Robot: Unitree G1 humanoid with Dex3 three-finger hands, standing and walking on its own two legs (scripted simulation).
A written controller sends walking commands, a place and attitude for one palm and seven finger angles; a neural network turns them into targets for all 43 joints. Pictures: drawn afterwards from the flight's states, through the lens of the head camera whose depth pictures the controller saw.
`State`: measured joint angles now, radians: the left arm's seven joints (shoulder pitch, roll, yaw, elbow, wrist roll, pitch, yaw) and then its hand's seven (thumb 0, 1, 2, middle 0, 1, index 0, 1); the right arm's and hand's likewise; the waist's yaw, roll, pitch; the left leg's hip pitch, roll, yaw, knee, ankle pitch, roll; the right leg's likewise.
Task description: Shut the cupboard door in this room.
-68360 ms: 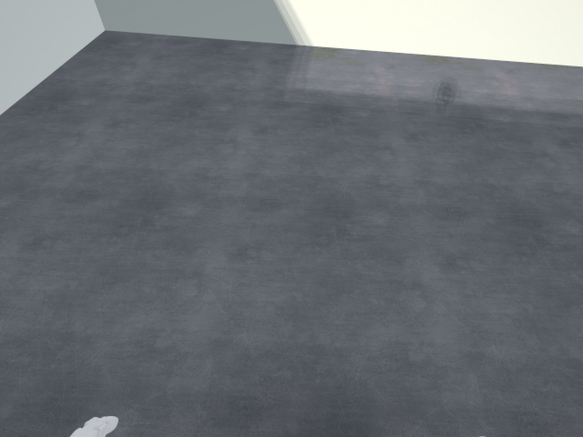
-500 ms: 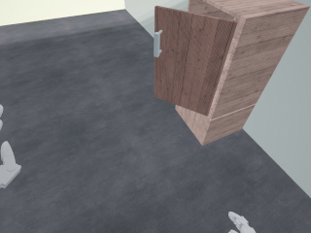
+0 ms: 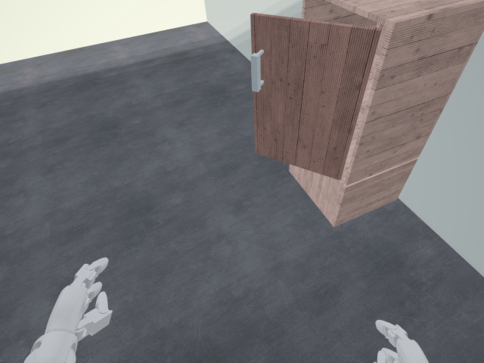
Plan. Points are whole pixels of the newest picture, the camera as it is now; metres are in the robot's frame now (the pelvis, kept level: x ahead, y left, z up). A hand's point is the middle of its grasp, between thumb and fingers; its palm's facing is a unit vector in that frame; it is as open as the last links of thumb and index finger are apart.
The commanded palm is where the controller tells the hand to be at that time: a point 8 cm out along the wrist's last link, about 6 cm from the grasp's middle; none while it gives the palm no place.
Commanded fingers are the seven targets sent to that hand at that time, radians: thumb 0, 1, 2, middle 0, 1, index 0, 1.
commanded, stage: let the arm hang, fingers relaxed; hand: left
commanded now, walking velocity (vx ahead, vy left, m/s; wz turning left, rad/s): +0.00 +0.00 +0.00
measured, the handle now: (258, 70) +1.04 +0.01 -0.01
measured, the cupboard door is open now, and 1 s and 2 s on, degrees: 37 37 37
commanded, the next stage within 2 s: look to check the result in 0.96 s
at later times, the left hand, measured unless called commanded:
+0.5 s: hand out of the picture -0.08 +0.20 -0.16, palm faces +0.00 -0.98 -0.21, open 7.3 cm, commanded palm none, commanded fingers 0.00 0.90 0.90 -0.20 -0.30 -0.20 -0.30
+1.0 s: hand out of the picture -0.01 +0.18 -0.16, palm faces -0.02 -0.98 -0.19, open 7.3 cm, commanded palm none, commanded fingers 0.00 0.90 0.90 -0.20 -0.30 -0.20 -0.30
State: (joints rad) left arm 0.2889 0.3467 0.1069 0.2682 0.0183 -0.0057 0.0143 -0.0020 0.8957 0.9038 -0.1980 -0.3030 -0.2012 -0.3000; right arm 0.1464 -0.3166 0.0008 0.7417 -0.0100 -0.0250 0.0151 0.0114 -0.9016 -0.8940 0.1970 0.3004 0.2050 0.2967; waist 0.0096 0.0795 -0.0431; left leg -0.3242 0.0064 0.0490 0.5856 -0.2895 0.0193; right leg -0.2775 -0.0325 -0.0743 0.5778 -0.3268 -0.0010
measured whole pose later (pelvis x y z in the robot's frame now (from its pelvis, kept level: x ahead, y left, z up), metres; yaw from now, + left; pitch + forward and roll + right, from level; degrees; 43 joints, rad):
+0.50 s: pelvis -0.02 +0.01 +0.01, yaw -1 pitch -2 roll +0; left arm 0.37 0.18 0.00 1.16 0.01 0.02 0.02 0.00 0.92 0.90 -0.20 -0.30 -0.20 -0.30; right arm 0.35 -0.14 0.00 1.12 -0.01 0.02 -0.02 0.01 -0.91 -0.89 0.20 0.30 0.20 0.30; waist 0.00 0.00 0.05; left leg -0.20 -0.01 0.07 0.40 -0.17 0.04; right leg -0.16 -0.04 -0.06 0.39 -0.20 0.02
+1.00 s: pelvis -0.02 +0.01 +0.01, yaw -2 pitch -2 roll +0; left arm 0.28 0.16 0.01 1.13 0.02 0.00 0.02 0.00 0.91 0.90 -0.20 -0.30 -0.20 -0.30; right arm 0.29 -0.15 -0.01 1.11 -0.02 0.00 -0.02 0.01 -0.91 -0.89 0.19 0.30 0.20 0.30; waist -0.01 0.00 0.03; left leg -0.18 -0.01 0.08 0.39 -0.18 0.03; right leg -0.16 -0.03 -0.04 0.41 -0.21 0.01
